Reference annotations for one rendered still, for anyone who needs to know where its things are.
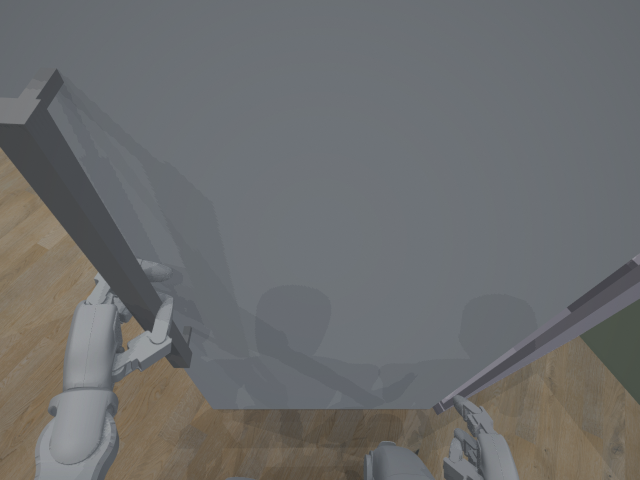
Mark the handle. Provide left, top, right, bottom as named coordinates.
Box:
left=0, top=68, right=192, bottom=368

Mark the right robot hand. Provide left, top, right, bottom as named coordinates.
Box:
left=443, top=395, right=520, bottom=480

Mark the right robot thigh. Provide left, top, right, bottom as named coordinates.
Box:
left=363, top=445, right=435, bottom=480

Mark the fridge door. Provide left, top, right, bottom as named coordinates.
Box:
left=0, top=0, right=640, bottom=409

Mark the left robot forearm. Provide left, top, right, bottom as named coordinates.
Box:
left=34, top=387, right=119, bottom=480

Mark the left robot hand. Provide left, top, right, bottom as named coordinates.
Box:
left=63, top=259, right=175, bottom=392

